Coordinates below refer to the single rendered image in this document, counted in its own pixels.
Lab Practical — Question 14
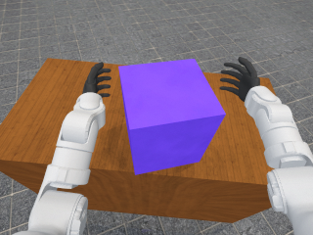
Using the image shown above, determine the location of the carton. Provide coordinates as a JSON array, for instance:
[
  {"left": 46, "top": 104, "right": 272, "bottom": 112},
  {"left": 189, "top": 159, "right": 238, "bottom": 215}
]
[{"left": 118, "top": 59, "right": 226, "bottom": 175}]

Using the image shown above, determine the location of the robot right hand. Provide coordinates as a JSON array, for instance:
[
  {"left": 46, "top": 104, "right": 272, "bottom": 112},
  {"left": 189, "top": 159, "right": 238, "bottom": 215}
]
[{"left": 219, "top": 57, "right": 260, "bottom": 102}]

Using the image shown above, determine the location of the pedestal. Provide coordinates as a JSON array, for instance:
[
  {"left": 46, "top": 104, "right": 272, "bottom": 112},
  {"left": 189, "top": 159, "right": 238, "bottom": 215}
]
[{"left": 0, "top": 58, "right": 277, "bottom": 223}]

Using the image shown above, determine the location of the robot left forearm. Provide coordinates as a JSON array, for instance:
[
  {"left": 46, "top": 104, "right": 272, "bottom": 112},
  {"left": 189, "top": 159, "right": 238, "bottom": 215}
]
[{"left": 28, "top": 92, "right": 106, "bottom": 229}]

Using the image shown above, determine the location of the robot right upper arm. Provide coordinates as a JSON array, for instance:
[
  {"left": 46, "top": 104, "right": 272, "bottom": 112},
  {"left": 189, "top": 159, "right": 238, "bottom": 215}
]
[{"left": 266, "top": 165, "right": 313, "bottom": 235}]

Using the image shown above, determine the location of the robot left hand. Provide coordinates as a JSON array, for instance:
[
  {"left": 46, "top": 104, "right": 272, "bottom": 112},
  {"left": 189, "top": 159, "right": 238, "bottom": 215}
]
[{"left": 82, "top": 62, "right": 112, "bottom": 98}]

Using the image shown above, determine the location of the robot right forearm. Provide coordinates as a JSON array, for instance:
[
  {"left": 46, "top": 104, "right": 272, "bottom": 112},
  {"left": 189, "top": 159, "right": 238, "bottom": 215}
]
[{"left": 245, "top": 85, "right": 313, "bottom": 169}]

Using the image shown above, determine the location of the robot left upper arm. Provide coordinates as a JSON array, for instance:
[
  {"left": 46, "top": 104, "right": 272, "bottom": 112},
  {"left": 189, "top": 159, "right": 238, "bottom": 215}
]
[{"left": 13, "top": 189, "right": 88, "bottom": 235}]

